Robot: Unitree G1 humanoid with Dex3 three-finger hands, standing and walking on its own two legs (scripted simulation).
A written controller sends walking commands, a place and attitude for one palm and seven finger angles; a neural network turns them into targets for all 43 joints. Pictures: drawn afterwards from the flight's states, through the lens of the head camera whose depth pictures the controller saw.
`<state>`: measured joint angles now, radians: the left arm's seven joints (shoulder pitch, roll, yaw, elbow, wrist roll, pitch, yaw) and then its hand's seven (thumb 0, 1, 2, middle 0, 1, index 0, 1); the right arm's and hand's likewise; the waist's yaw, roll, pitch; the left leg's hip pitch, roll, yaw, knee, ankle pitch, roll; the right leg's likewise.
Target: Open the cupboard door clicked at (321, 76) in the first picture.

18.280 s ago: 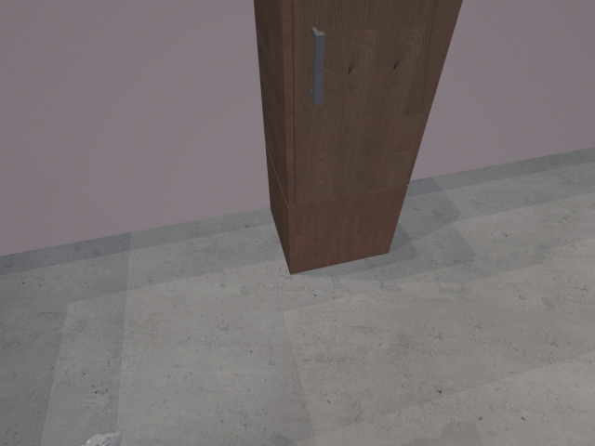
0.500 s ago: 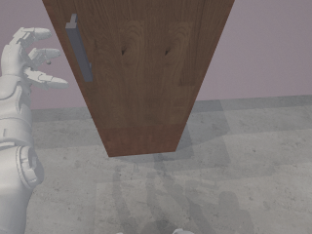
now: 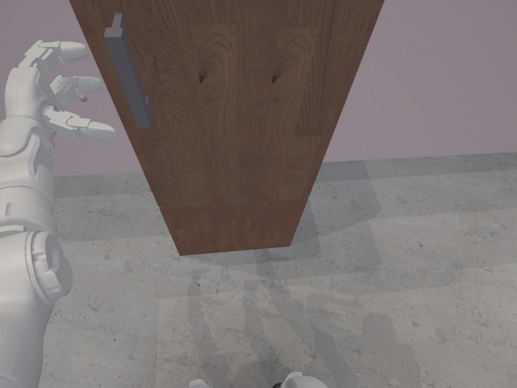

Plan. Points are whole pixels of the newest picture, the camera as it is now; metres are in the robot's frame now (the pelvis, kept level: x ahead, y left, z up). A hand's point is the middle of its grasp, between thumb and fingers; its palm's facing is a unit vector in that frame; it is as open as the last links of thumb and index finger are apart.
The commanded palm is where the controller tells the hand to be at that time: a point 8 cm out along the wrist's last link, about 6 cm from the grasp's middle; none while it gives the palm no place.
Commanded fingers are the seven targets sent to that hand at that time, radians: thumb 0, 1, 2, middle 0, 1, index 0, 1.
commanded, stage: slide the fingers in behind the handle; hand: left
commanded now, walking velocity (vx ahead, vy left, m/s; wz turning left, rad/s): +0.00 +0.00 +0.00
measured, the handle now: (132, 75) +0.56 +0.15 +0.14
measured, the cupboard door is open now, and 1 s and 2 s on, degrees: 0 0 0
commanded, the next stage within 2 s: close the thumb around the handle in 1.56 s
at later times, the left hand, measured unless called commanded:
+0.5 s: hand (109, 95) +0.51 +0.18 +0.14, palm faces +0.02 -1.00 +0.01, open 14.1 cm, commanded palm +0.48 +0.22 +0.14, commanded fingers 0.00 -0.50 0.30 -0.30 -1.20 -0.30 -1.20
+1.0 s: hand (137, 97) +0.50 +0.14 +0.15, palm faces +0.01 -1.00 +0.01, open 14.0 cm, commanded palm +0.48 +0.19 +0.14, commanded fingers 0.00 -0.50 0.30 -0.30 -1.20 -0.30 -1.20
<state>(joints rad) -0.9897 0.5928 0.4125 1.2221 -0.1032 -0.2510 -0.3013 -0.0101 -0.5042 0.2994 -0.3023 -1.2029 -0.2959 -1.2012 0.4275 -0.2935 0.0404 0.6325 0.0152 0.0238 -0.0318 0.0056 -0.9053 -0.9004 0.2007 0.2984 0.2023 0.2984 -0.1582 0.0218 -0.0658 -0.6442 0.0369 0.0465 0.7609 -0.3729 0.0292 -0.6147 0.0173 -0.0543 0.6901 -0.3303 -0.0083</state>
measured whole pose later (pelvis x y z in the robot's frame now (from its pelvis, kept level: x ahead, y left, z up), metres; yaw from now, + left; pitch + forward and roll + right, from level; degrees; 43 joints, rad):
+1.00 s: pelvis +0.00 -0.01 +0.00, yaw +0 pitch +13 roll -1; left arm -0.98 0.40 0.33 1.16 -0.10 -0.27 -0.15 -0.01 -0.51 0.30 -0.30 -1.20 -0.30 -1.20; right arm 0.42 -0.28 0.02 0.67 0.01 0.00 0.00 0.01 -0.91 -0.90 0.20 0.30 0.20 0.30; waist -0.14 0.03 -0.08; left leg -0.61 0.03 0.05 0.74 -0.36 0.02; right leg -0.59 0.02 -0.05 0.70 -0.34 -0.02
